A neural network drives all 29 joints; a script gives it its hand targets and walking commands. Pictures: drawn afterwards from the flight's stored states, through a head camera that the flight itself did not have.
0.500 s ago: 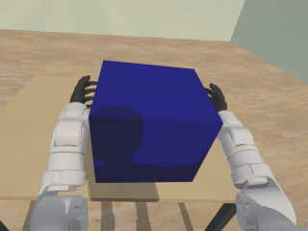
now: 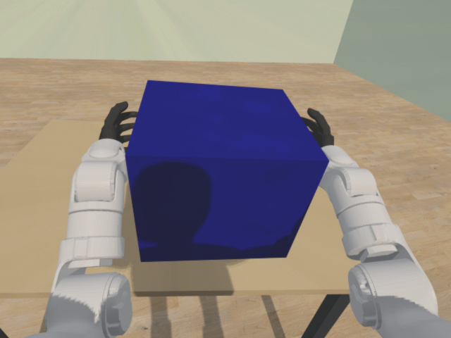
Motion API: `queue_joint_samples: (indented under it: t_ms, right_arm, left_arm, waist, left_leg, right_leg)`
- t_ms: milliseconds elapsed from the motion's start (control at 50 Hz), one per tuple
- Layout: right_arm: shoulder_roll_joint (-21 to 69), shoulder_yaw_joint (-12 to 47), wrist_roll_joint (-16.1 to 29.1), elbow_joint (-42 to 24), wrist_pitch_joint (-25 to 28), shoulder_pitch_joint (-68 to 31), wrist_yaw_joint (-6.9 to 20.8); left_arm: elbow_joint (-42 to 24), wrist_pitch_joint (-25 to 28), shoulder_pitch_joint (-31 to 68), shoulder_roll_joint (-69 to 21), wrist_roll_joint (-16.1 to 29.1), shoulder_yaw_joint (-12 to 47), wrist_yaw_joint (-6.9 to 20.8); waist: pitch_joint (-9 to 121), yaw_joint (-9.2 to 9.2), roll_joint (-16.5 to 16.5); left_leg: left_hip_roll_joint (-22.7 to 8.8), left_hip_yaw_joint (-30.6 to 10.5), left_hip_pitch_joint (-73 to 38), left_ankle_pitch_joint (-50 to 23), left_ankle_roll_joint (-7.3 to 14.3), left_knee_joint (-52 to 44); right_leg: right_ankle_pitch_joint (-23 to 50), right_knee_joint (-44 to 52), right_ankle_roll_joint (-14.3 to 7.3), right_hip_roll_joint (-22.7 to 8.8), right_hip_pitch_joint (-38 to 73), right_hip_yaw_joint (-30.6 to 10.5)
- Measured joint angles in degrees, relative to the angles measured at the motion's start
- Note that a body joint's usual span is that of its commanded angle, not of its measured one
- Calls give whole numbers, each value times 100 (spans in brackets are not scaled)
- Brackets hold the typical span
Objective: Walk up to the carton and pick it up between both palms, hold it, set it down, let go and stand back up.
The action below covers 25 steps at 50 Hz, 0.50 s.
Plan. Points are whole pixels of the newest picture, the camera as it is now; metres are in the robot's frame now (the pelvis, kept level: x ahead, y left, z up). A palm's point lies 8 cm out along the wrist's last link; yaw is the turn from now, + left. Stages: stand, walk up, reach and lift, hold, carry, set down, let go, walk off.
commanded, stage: reach and lift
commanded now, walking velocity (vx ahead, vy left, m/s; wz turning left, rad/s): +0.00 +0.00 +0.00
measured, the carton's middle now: (217, 169) +0.39 +0.00 +0.17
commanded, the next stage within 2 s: hold in 0.26 s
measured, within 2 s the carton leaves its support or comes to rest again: neither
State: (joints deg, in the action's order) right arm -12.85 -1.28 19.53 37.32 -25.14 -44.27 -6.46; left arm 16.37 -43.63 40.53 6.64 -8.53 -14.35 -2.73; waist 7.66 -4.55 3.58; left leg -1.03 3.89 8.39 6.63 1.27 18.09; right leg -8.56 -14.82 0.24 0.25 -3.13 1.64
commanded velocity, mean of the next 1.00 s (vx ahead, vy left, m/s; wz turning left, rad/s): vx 0.00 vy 0.00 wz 0.00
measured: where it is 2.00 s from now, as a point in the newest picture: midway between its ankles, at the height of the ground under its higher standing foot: outside the picture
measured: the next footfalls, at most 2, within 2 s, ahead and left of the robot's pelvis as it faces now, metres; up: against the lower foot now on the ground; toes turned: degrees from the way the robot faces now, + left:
none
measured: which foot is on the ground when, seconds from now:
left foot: down 0.00-1.00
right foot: down 0.00-1.00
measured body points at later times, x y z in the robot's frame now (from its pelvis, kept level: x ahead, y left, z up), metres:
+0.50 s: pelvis +0.01 +0.00 +0.00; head -0.08 +0.04 +0.44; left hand +0.39 +0.19 +0.24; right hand +0.39 -0.17 +0.26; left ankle +0.04 +0.10 -0.75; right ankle +0.00 -0.12 -0.75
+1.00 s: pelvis +0.01 +0.00 +0.00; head -0.07 +0.03 +0.44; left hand +0.39 +0.19 +0.25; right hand +0.39 -0.17 +0.27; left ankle +0.04 +0.10 -0.75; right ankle +0.00 -0.12 -0.75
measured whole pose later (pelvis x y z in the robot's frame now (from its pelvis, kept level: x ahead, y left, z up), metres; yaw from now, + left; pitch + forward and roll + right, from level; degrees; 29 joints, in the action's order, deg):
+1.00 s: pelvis +0.01 +0.00 +0.00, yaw +0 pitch -2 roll -1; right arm -15.8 1.3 23.9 38.9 -32.7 -51.3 -8.4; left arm 16.0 -50.2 44.3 8.2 -7.7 -14.9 -2.5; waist 10.5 -4.0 2.8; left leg -1.4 3.7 9.0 8.3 1.0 19.7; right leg -9.1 -14.3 0.2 0.6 -2.7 1.6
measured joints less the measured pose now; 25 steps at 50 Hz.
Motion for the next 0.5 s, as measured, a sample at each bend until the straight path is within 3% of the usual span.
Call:
queue_joint_samples:
  t_ms: [260, 500]
  right_arm:
    - [37, -69, -73, 488, -201, -534, -59]
    - [-60, 76, 189, 370, -396, -567, -169]
  left_arm:
    - [609, -37, 454, 236, 83, -81, 103]
    - [418, -257, 411, 304, 81, 39, 144]
  waist:
    - [181, 77, 18]
    - [205, -40, 51]
  left_leg:
    - [-17, -65, 50, -22, -36, 0]
    - [-12, -103, 17, 116, -38, 147]
  right_leg:
    - [-22, -35, -35, 23, -45, 60]
    - [-72, 2, -15, 19, 87, 92]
